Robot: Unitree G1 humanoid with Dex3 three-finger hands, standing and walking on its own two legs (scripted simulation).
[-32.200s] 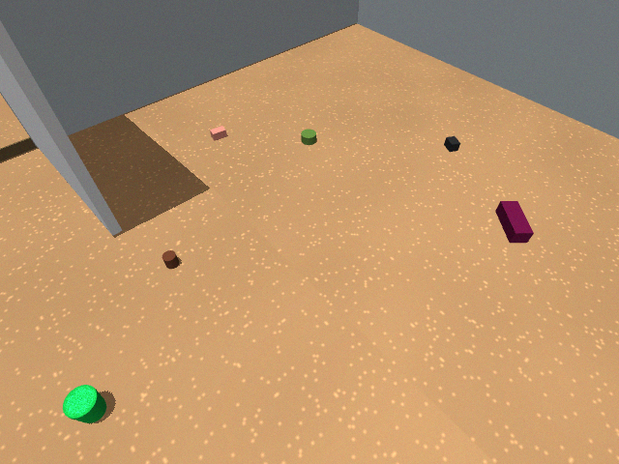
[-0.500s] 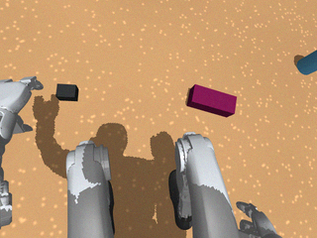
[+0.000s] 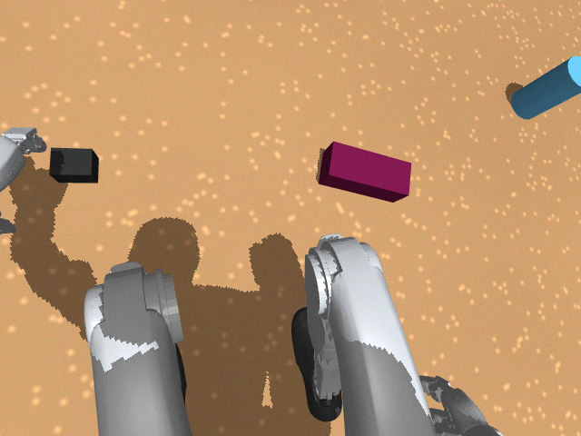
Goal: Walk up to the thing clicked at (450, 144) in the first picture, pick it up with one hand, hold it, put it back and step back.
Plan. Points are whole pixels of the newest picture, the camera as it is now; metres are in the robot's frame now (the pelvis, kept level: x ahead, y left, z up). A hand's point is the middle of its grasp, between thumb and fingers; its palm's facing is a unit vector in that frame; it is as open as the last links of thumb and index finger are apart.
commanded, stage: rise first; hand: left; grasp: from above
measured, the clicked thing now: (75, 166) +0.52 +0.28 -0.31
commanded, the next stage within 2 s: approach in 1.92 s
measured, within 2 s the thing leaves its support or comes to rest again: neither
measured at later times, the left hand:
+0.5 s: hand (11, 179) +0.45 +0.32 -0.18, palm faces -0.47 -0.04 -0.88, open 12.5 cm
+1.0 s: hand (15, 174) +0.46 +0.32 -0.19, palm faces -0.45 -0.04 -0.89, open 12.1 cm
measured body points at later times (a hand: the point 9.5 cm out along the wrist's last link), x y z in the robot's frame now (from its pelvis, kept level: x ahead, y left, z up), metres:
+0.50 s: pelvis +0.01 +0.00 -0.01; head +0.25 +0.08 +0.36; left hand +0.47 +0.32 -0.13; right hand +0.07 -0.28 -0.12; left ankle +0.08 +0.13 -0.30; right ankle +0.10 -0.14 -0.30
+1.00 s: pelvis +0.00 +0.00 -0.02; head +0.25 +0.09 +0.35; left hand +0.48 +0.32 -0.13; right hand +0.06 -0.27 -0.11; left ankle +0.08 +0.13 -0.30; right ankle +0.10 -0.14 -0.30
